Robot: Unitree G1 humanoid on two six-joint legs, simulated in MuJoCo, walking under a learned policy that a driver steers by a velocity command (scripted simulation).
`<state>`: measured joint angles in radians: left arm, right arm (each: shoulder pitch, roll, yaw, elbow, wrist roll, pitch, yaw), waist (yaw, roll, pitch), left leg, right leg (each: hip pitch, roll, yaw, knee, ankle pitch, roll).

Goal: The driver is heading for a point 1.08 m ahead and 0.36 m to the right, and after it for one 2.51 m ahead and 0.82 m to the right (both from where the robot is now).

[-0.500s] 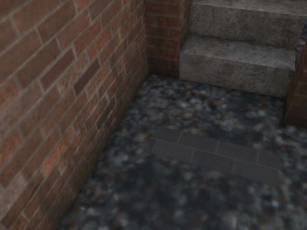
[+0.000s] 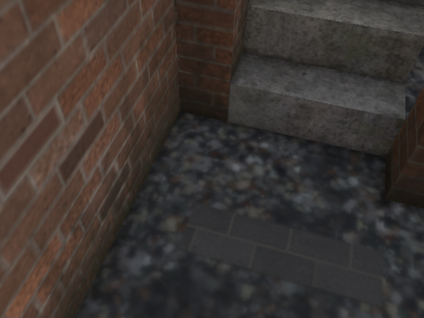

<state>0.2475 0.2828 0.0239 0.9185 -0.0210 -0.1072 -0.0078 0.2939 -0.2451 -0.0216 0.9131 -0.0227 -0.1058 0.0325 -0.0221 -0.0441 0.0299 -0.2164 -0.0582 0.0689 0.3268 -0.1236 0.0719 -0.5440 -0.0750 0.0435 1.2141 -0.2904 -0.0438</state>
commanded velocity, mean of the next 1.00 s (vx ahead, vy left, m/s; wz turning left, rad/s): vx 0.22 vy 0.00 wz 0.00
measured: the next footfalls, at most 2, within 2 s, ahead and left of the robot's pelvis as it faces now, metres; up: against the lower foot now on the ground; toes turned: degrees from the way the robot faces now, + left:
right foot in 0.32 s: +0.36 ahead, -0.15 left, +0.00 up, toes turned -1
left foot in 0.70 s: +0.35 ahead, +0.07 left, +0.00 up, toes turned +0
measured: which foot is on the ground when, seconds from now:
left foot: down 0.00-0.32, up 0.34-0.68, down 0.70-1.00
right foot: up 0.00-0.30, down 0.32-1.00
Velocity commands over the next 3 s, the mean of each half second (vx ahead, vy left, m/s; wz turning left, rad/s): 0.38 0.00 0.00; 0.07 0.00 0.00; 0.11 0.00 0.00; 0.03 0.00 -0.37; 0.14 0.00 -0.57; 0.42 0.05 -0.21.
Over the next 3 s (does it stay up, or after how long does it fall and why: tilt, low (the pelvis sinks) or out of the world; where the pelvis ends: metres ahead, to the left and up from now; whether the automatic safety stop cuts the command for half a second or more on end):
stays up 0.60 -0.26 -0.02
